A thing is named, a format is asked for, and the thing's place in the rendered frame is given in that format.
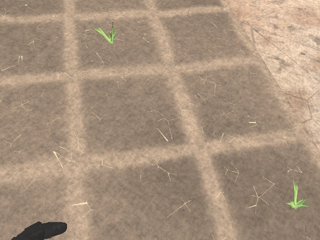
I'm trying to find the left robot hand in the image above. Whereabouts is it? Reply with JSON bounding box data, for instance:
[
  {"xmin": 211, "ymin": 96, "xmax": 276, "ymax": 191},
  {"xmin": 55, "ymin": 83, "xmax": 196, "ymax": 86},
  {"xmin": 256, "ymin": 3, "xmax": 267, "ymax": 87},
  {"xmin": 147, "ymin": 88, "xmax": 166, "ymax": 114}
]
[{"xmin": 11, "ymin": 221, "xmax": 67, "ymax": 240}]

